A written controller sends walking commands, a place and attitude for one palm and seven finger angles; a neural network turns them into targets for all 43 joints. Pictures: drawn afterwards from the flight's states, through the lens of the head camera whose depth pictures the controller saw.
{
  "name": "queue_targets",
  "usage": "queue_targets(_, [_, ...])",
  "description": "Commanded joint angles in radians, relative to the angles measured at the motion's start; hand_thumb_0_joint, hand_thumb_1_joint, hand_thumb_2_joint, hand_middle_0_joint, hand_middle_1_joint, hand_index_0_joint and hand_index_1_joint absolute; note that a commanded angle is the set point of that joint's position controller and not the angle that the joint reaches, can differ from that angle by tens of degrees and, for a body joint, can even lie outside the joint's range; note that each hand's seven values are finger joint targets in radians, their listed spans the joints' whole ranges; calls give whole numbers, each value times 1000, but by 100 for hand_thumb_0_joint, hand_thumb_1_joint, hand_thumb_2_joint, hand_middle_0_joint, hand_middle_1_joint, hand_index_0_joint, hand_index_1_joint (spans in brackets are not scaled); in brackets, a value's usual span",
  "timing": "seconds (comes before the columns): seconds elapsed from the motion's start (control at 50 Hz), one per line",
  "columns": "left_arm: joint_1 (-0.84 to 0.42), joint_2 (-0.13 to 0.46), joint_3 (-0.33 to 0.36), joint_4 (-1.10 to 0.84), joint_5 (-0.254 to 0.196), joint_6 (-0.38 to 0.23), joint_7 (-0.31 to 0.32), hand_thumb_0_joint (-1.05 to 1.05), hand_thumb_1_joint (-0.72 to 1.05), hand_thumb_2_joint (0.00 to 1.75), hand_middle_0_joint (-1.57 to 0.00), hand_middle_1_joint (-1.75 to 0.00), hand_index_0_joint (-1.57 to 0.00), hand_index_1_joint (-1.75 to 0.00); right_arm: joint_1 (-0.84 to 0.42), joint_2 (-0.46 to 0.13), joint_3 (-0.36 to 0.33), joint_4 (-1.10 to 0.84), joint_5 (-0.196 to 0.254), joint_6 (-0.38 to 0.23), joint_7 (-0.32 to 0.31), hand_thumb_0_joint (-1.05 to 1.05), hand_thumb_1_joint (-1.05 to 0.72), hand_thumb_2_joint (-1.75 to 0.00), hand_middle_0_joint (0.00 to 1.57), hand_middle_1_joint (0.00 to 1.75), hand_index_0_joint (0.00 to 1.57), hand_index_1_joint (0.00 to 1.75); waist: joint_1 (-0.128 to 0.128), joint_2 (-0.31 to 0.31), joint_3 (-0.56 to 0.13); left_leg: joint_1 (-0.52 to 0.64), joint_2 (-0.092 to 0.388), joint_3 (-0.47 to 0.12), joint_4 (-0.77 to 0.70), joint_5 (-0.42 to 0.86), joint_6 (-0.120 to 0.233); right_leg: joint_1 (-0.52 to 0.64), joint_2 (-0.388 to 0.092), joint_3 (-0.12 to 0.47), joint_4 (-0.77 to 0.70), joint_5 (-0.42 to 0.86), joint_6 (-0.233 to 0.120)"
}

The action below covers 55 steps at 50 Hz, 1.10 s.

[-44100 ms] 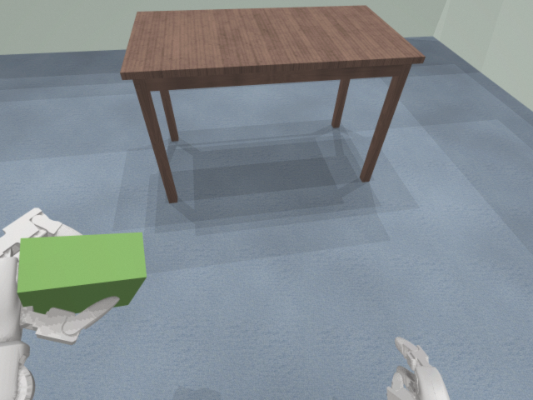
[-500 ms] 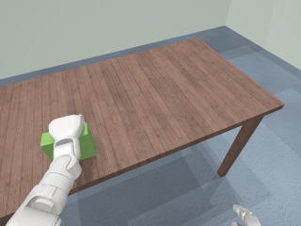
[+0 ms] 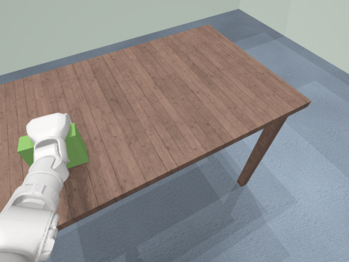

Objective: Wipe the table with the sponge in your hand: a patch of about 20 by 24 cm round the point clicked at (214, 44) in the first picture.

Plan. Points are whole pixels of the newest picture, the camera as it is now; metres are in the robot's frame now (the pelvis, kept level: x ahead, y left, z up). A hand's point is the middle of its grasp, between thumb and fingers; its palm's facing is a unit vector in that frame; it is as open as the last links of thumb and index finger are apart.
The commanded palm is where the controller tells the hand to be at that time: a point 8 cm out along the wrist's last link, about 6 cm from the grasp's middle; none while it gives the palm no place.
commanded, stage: wipe forward along the third lane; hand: left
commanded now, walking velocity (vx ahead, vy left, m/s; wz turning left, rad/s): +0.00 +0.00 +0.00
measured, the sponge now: (59, 154) +0.39 +0.32 -0.01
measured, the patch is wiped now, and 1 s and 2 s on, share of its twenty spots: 0.65 0.85 0.85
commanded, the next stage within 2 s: wipe back along the third lane in 0.84 s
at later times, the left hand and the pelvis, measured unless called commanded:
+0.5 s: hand (55, 126) +0.45 +0.33 +0.03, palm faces -0.14 +0.02 -0.99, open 9.5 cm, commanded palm +0.44 +0.32 +0.06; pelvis +0.00 +0.02 -0.01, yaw -1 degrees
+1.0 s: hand (54, 112) +0.51 +0.36 +0.03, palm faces -0.17 +0.01 -0.99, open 9.5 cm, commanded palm +0.48 +0.33 +0.06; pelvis +0.02 +0.04 -0.01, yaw -2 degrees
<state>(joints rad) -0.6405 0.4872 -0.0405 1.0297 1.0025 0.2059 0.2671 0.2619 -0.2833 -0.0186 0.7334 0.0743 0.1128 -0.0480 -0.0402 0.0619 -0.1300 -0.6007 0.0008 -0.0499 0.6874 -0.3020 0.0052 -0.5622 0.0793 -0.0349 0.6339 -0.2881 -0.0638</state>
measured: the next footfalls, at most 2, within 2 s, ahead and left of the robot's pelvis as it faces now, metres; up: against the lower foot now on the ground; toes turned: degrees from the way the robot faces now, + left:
none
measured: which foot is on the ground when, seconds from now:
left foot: down 0.00-1.00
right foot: down 0.00-1.00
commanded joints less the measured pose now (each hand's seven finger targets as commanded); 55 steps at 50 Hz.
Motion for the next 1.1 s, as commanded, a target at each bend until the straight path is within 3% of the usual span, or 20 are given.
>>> queue_targets(0.0, [-268,222,37,-40,17,-9,37,0,10,130,-120,-160,-120,-160,3,-131,-38,-94,-1,-32,4,0,-90,-90,20,30,20,30,-24,-115,-227,16,-26,39,-44,88,60,198,-46,84,-104,217,29])
queue_targets(0.02, [-268,221,39,-22,17,-7,40,0,10,130,-120,-160,-120,-160,7,-130,-39,-93,0,-33,6,0,-90,-90,20,30,20,30,-25,-138,-220,4,-26,37,-44,77,59,192,-47,81,-107,201,32])
queue_targets(0.12, [-386,221,7,20,39,4,55,0,10,130,-120,-160,-120,-160,23,-134,-36,-77,-1,-40,8,0,-90,-90,20,30,20,30,-56,-89,-182,11,-18,29,-50,34,61,96,-39,65,-112,93,29])
queue_targets(0.18, [-414,253,34,53,43,11,58,0,10,130,-120,-160,-120,-160,31,-137,-35,-67,-5,-44,10,0,-90,-90,20,30,20,30,-50,-65,-213,20,-14,24,-47,49,59,84,-35,60,-105,93,23])
queue_targets(0.22, [-450,235,3,71,40,16,59,0,10,130,-120,-160,-120,-160,44,-134,-32,-68,-4,-47,11,0,-90,-90,20,30,20,30,-65,-79,-225,11,-14,25,-39,34,60,77,-35,56,-99,78,30])
queue_targets(0.26, [-491,260,7,88,42,20,57,0,10,130,-120,-160,-120,-160,50,-139,-28,-69,-4,-52,10,0,-90,-90,20,30,20,30,-76,-74,-224,0,-13,25,-38,20,61,70,-35,59,-103,63,32])
queue_targets(0.28, [-510,307,45,98,46,18,55,0,10,130,-120,-160,-120,-160,56,-144,-29,-59,-7,-52,9,0,-90,-90,20,30,20,30,-72,-72,-241,2,-9,19,-37,34,60,74,-33,61,-98,76,28])
queue_targets(0.34, [-532,294,14,124,62,21,49,0,10,130,-120,-160,-120,-160,78,-144,-27,-60,-9,-55,12,0,-90,-90,20,30,20,30,-81,-66,-261,0,-9,18,-25,47,60,57,-30,50,-81,86,29])
queue_targets(0.38, [-538,339,50,139,66,23,42,0,10,130,-120,-160,-120,-160,84,-150,-27,-57,-13,-54,14,0,-90,-90,20,30,20,30,-74,-42,-277,5,-5,15,-24,69,58,60,-27,49,-77,103,24])
queue_targets(0.46, [-547,262,-11,160,76,25,34,0,10,130,-120,-160,-120,-160,111,-145,-30,-57,-18,-56,25,0,-90,-90,20,30,20,30,-88,-19,-276,33,1,7,-10,105,56,5,-17,28,-61,116,21])
queue_targets(0.48, [-550,288,21,156,75,20,33,0,10,130,-120,-160,-120,-160,114,-148,-33,-52,-21,-57,26,0,-90,-90,20,30,20,30,-78,-8,-299,48,4,0,-7,134,54,9,-16,26,-55,134,15])
queue_targets(0.52, [-540,261,3,148,71,16,34,0,10,130,-120,-160,-120,-160,130,-144,-36,-55,-22,-54,30,0,-90,-90,20,30,20,30,-78,2,-321,63,3,-1,3,165,53,2,-11,21,-45,151,15])
queue_targets(0.54, [-550,233,-17,159,74,17,34,0,10,130,-120,-160,-120,-160,130,-144,-38,-49,-24,-53,31,0,-90,-90,20,30,20,30,-93,-24,-297,64,9,-3,6,160,53,-23,-10,13,-47,142,17])
queue_targets(0.66, [-595,306,30,196,63,24,44,0,10,130,-120,-160,-120,-160,152,-158,-35,-39,-24,-52,30,0,-90,-90,20,30,20,30,-100,-65,-275,15,6,-5,2,131,58,-17,-10,15,-52,124,21])
queue_targets(0.7, [-644,301,12,199,73,26,42,0,10,130,-120,-160,-120,-160,160,-160,-35,-32,-27,-53,31,0,-90,-90,20,30,20,30,-116,-42,-275,31,10,-11,4,143,57,-45,-8,12,-45,120,20])
queue_targets(0.76, [-672,351,23,221,90,40,30,0,10,130,-120,-160,-120,-160,169,-167,-30,-31,-27,-48,33,0,-90,-90,20,30,20,30,-120,-28,-271,28,11,-11,5,138,57,-48,-8,13,-50,110,19])
queue_targets(0.88, [-737,381,29,221,110,32,-4,0,10,130,-120,-160,-120,-160,202,-169,-31,-29,-37,-44,33,0,-90,-90,20,30,20,30,-129,38,-333,86,20,-25,25,218,52,-74,-2,3,-27,142,13])
queue_targets(0.9, [-720,384,31,227,116,30,-6,0,10,130,-120,-160,-120,-160,211,-169,-33,-31,-39,-42,34,0,-90,-90,20,30,20,30,-124,45,-345,98,19,-27,35,236,51,-86,1,0,-23,142,13])
queue_targets(0.98, [-540,274,16,185,92,8,-29,0,10,130,-120,-160,-120,-160,217,-154,-48,-46,-48,-32,47,0,-90,-90,20,30,20,30,-76,49,-447,186,29,-26,55,400,40,-38,10,-7,-9,262,6])
queue_targets(1.08, [-402,230,31,105,25,0,-23,0,10,130,-120,-160,-120,-160,183,-148,-53,-58,-34,-12,53,0,-90,-90,20,30,20,30,-51,-21,-400,158,26,-12,37,429,43,52,4,2,-27,346,11])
